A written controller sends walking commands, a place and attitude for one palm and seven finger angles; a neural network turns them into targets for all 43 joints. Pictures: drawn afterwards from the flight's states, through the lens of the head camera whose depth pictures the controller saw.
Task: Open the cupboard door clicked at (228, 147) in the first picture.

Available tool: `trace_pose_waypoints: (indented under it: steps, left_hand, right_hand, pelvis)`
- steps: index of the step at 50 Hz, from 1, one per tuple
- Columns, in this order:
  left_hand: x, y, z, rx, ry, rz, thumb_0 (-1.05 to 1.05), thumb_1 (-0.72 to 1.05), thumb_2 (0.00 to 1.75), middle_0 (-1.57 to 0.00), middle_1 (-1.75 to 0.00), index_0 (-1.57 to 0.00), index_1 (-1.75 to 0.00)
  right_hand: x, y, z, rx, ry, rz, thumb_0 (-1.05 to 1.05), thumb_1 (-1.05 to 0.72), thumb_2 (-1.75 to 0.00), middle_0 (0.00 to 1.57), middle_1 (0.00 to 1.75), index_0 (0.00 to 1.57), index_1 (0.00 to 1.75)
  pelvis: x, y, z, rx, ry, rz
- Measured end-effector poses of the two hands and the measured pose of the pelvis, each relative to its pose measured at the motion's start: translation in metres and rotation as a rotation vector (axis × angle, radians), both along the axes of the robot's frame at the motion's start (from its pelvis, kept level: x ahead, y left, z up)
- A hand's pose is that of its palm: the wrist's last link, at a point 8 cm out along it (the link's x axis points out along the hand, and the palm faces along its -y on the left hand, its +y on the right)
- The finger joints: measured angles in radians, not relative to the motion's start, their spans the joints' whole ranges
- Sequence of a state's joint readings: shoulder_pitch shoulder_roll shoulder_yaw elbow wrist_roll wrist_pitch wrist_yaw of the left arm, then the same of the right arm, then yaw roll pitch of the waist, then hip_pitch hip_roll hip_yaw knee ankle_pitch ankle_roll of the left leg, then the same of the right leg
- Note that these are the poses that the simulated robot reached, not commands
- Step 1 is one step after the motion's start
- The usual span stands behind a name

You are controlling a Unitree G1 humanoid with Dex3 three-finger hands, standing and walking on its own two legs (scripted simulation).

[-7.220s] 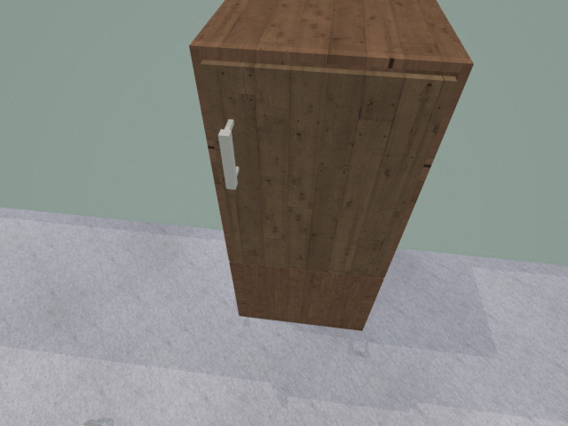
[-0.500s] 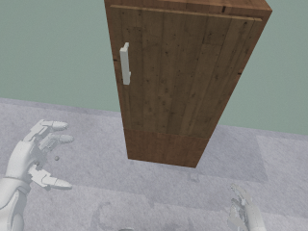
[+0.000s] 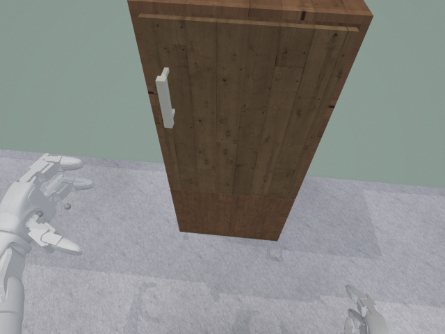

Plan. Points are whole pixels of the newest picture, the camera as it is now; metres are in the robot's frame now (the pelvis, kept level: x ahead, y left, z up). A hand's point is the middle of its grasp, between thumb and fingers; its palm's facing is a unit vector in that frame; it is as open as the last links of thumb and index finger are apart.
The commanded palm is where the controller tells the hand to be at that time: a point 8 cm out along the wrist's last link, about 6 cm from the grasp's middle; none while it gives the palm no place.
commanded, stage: raise the hand with hooked fingers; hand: left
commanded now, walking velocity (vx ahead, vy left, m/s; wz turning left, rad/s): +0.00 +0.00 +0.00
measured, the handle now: (167, 98) +0.60 +0.17 +0.08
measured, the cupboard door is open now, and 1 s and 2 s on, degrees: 0 0 0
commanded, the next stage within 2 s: move the hooked fingers beside the handle in 0.32 s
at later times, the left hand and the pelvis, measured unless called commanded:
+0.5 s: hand (69, 208) +0.29 +0.27 +0.09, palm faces -0.02 -1.00 -0.01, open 14.0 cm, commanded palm +0.27 +0.31 +0.09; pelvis +0.00 +0.00 +0.00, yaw +1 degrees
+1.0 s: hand (97, 166) +0.38 +0.26 +0.09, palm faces -0.05 -1.00 +0.00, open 14.0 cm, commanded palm +0.36 +0.30 +0.09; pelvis +0.00 +0.00 -0.01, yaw -1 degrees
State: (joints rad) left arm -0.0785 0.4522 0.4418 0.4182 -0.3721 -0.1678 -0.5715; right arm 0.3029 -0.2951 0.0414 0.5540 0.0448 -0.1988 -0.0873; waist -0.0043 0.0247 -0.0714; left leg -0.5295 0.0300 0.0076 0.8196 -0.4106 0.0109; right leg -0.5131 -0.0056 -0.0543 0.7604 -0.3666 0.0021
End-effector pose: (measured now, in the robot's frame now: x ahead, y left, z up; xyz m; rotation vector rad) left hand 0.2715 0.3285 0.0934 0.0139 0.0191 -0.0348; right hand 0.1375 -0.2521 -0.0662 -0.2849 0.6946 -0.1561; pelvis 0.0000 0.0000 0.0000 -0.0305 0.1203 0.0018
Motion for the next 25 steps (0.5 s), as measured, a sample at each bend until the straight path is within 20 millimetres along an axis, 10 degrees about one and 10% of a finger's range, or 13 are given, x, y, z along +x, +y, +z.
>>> trace_pose_waypoints:
  steps: [25]
  left_hand:
    - [-0.004, -0.004, -0.001, -0.007, 0.000, 0.016, -0.01, -0.50, 0.30, -0.30, -1.20, -0.30, -1.20]
  right_hand:
    - [0.012, 0.010, -0.001, 0.026, -0.024, 0.034, 0.01, -0.90, -0.90, 0.20, 0.30, 0.20, 0.30]
  pelvis:
    - [-0.004, -0.003, 0.000, 0.002, -0.008, 0.009]
